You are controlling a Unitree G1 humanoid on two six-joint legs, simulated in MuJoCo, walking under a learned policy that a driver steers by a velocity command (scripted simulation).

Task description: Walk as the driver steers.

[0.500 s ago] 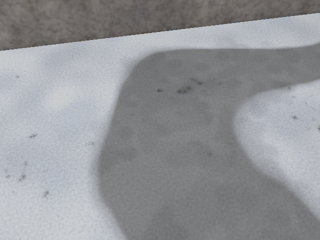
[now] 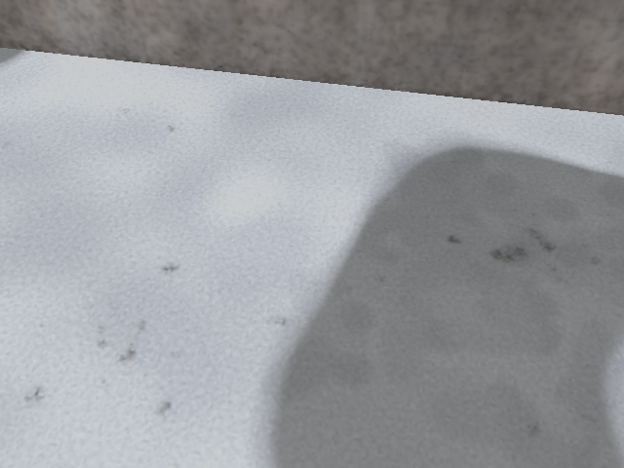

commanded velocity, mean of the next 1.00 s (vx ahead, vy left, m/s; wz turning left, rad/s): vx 0.26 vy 0.00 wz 0.15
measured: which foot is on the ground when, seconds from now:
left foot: down 0.00-0.44, up 0.46-0.74, down 0.76-1.00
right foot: up 0.00-0.40, down 0.42-1.00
